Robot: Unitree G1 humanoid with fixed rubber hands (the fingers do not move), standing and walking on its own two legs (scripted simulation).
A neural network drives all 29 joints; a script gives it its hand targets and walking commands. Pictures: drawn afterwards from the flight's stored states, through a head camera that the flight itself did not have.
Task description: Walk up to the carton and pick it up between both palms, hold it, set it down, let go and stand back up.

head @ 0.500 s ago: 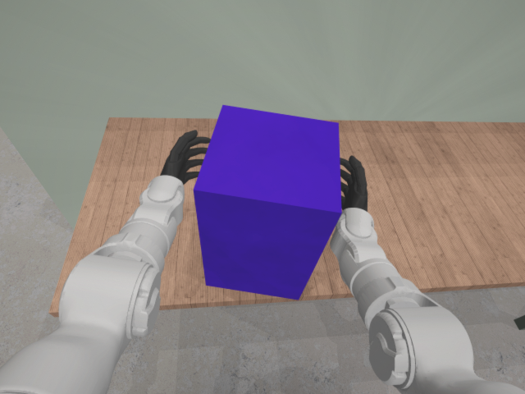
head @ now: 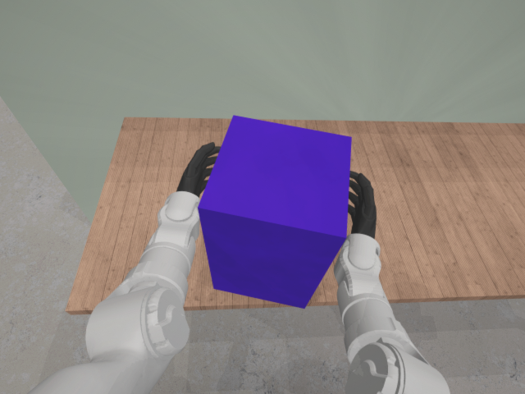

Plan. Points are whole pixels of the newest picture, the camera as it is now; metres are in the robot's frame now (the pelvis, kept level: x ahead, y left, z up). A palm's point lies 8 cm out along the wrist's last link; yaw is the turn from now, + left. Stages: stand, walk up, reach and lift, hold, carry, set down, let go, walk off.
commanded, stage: reach and lift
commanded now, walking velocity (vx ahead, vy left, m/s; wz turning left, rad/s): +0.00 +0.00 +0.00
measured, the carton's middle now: (273, 223) +0.40 -0.03 -0.01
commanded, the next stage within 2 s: none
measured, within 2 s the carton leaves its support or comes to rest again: leaves its support in 1.74 s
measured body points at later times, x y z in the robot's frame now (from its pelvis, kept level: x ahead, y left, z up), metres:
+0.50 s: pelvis +0.01 -0.01 +0.00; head +0.07 +0.02 +0.45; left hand +0.45 +0.11 +0.05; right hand +0.37 -0.17 +0.04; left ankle +0.00 +0.09 -0.75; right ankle +0.00 -0.14 -0.75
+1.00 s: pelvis +0.01 -0.01 +0.00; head +0.07 +0.03 +0.45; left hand +0.45 +0.11 +0.05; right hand +0.37 -0.17 +0.04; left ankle +0.00 +0.09 -0.75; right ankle +0.00 -0.14 -0.75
